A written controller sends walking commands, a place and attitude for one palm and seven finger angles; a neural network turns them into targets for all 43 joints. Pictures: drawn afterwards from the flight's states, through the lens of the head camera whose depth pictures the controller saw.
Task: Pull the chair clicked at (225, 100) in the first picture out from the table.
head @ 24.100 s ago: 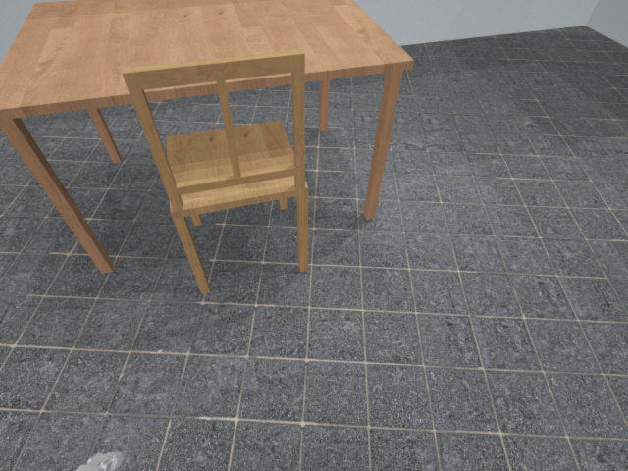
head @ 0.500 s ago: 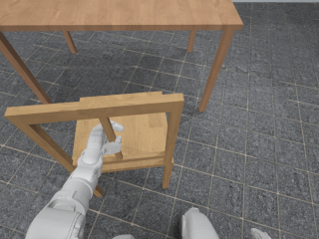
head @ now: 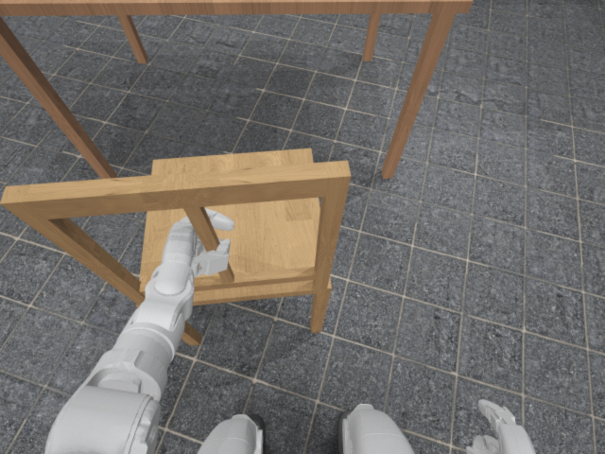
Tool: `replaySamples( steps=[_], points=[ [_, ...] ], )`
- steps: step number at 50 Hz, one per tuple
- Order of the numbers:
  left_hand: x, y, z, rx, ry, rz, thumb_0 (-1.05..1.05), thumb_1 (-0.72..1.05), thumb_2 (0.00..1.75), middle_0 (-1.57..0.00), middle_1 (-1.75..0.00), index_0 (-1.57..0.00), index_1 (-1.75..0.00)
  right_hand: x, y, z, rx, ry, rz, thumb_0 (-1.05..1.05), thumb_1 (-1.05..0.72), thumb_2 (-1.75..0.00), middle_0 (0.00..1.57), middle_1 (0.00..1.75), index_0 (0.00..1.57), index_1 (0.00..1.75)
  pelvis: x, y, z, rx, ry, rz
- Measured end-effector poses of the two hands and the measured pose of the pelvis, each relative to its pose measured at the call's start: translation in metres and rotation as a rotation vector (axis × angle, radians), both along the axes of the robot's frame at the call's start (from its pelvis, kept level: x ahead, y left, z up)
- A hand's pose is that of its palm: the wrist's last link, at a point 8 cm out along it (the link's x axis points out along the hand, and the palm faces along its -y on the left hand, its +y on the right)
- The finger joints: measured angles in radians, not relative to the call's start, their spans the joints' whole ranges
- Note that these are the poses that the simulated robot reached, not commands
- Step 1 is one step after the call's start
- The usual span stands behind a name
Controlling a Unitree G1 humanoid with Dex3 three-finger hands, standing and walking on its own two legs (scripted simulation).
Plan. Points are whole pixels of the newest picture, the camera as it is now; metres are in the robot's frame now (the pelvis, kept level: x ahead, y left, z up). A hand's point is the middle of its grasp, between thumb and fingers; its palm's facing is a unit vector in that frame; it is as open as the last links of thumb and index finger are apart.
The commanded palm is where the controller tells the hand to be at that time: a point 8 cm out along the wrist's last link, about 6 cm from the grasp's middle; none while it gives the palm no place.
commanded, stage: step backward, pulling the chair out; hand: left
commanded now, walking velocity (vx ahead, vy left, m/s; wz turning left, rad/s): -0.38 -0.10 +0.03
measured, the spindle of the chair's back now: (213, 248) +0.40 +0.15 -0.09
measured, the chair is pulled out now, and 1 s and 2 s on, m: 0.42 0.62 0.62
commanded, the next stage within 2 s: stop walking, hand still on the chair in 0.30 s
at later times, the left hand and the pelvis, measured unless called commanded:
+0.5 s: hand (210, 330) +0.27 +0.13 -0.06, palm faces -0.03 -0.98 -0.22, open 5.5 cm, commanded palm +0.25 +0.18 -0.04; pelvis -0.08 +0.00 +0.00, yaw +0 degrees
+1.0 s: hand (204, 391) +0.19 +0.13 -0.06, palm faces -0.02 -0.97 -0.22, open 5.5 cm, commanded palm +0.17 +0.18 -0.04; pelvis -0.07 +0.00 +0.01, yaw -1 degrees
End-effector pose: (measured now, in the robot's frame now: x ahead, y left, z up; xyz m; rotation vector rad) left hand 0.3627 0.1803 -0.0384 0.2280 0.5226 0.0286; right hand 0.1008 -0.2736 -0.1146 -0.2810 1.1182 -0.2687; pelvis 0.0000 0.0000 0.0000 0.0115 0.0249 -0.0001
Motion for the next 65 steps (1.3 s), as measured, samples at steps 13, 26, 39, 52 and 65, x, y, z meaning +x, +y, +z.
replaySamples(
  steps=[13, 26, 39, 52, 65],
  points=[
    [-0.06, -0.006, 0.003, -0.002, 0.046, 0.035, 0.06, 0.66, 0.76, -0.27, -1.2, -0.5, -1.45, -0.032, 0.015, -0.005, 0.08, -0.021, 0.029, 0.01, -0.9, -0.9, 0.21, 0.3, 0.2, 0.3, -0.04, -0.009, 0.008, 0.008, -0.006, 0.028],
    [-0.119, 0.002, 0.004, 0.0, 0.029, 0.017, 0.07, 0.66, 0.76, -0.28, -1.24, -0.5, -1.45, -0.094, 0.027, -0.008, 0.097, -0.031, 0.004, 0.01, -0.9, -0.9, 0.21, 0.3, 0.2, 0.3, -0.086, -0.004, -0.001, -0.017, -0.041, 0.001],
    [-0.178, -0.002, 0.005, 0.003, 0.044, 0.055, 0.07, 0.65, 0.79, -0.29, -1.24, -0.5, -1.45, -0.109, 0.013, -0.003, 0.082, -0.086, -0.02, 0.01, -0.9, -0.9, 0.21, 0.3, 0.2, 0.3, -0.085, -0.011, 0.005, -0.003, -0.073, -0.003],
    [-0.188, 0.0, 0.004, -0.001, 0.043, 0.013, 0.07, 0.65, 0.78, -0.28, -1.27, -0.5, -1.45, -0.053, 0.032, 0.018, 0.08, -0.227, 0.013, 0.01, -0.9, -0.9, 0.2, 0.3, 0.2, 0.3, -0.069, 0.003, 0.009, 0.002, -0.067, -0.023],
    [-0.187, 0.001, 0.004, -0.007, 0.047, 0.002, 0.07, 0.64, 0.79, -0.27, -1.29, -0.5, -1.45, -0.023, 0.051, 0.023, 0.113, -0.247, 0.055, 0.01, -0.9, -0.9, 0.21, 0.3, 0.2, 0.3, -0.057, 0.006, 0.01, 0.001, -0.057, -0.022]
  ],
)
